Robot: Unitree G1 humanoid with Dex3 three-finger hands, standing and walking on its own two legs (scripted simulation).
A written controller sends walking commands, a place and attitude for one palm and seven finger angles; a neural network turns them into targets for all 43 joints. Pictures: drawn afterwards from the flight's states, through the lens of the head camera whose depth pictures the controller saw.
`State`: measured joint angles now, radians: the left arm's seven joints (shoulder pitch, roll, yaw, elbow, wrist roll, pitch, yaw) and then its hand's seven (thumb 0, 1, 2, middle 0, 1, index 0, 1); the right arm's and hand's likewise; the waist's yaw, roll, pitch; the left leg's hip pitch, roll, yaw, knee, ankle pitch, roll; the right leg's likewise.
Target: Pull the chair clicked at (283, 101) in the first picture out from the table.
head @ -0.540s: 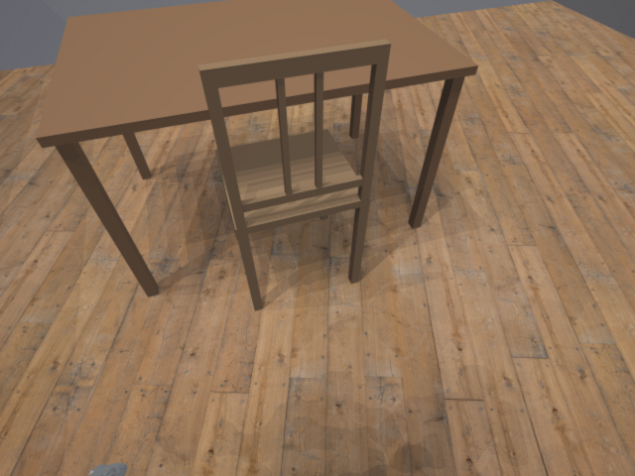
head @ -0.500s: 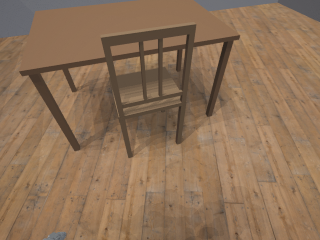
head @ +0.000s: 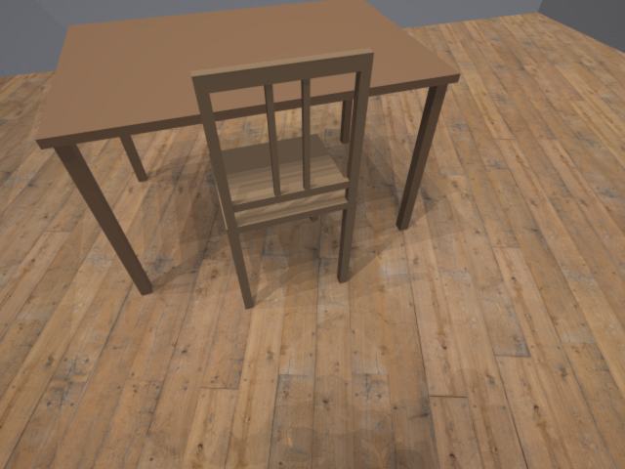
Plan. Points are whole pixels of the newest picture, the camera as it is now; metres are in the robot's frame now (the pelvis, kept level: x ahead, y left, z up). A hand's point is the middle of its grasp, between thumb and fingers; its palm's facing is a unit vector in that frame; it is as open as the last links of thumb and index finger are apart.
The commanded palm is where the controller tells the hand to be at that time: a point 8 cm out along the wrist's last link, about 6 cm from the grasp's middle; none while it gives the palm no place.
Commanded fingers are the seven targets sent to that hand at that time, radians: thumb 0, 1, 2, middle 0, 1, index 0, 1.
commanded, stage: stand and wait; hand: left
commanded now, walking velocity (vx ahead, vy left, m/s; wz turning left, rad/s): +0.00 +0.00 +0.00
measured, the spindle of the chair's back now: (273, 145) +0.86 +0.15 -0.08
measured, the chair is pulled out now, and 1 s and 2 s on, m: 0.00 0.00 0.00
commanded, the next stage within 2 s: look at it before walking up in 0.28 s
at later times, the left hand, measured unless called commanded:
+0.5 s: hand out of the picture +0.07 +0.24 -0.15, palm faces -0.03 -0.95 -0.32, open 7.4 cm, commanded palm none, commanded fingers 0.00 0.90 0.90 -0.20 -0.30 -0.20 -0.30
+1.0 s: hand out of the picture +0.07 +0.25 -0.15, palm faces -0.04 -0.95 -0.32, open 7.4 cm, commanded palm none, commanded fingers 0.00 0.90 0.90 -0.20 -0.30 -0.20 -0.30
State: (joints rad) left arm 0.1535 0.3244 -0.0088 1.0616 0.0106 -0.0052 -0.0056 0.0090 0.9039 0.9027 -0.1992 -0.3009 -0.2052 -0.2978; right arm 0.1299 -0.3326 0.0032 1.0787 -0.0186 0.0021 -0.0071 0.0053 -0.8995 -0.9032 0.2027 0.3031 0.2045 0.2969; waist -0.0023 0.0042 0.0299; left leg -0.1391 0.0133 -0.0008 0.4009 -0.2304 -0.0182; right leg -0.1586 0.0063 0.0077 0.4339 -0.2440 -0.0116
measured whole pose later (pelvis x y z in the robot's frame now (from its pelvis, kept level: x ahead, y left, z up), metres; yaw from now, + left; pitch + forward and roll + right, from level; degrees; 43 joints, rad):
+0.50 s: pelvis -0.01 +0.00 +0.00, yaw +0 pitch -2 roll +0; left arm 0.14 0.32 -0.01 1.08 0.01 -0.01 -0.01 0.01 0.90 0.90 -0.20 -0.30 -0.20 -0.30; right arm 0.14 -0.32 0.01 1.11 -0.02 -0.01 0.00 0.00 -0.90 -0.90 0.20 0.30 0.20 0.30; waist -0.01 0.00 0.02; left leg -0.14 0.02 0.01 0.37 -0.20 -0.02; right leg -0.16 0.01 0.02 0.40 -0.21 -0.01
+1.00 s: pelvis -0.01 +0.01 +0.00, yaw -1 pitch -2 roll +0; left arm 0.15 0.33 0.00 1.10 0.01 -0.01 -0.01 0.01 0.90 0.90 -0.20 -0.30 -0.20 -0.30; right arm 0.13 -0.33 0.00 1.12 -0.02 -0.01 -0.01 0.00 -0.90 -0.90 0.20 0.30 0.20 0.30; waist 0.00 0.00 0.03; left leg -0.13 0.01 0.01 0.36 -0.20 -0.01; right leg -0.15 0.00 0.02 0.38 -0.20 0.00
